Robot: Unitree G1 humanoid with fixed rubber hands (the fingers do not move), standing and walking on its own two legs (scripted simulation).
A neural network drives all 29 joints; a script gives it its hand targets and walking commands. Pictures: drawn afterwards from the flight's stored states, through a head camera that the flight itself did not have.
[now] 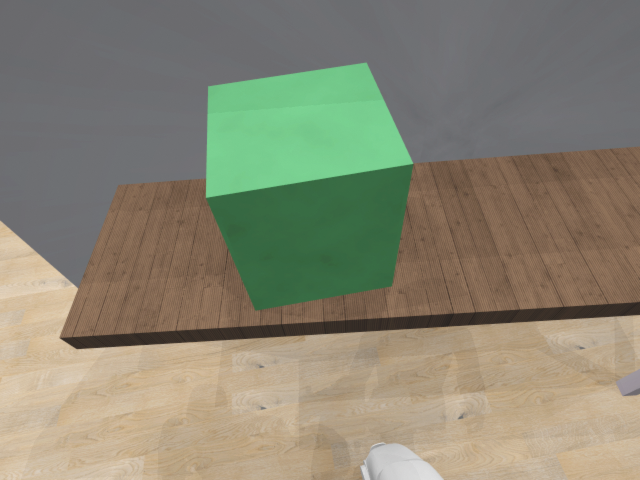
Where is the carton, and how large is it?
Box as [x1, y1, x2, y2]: [206, 63, 412, 310]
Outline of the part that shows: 366,63 208,86 206,198 255,310 391,285 409,186 412,162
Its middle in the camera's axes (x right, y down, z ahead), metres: -0.02 -0.06 +0.54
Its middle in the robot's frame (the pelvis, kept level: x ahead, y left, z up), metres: +0.45 +0.02 +0.07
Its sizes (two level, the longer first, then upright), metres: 0.210 0.200 0.250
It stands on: a table, 0.69 m high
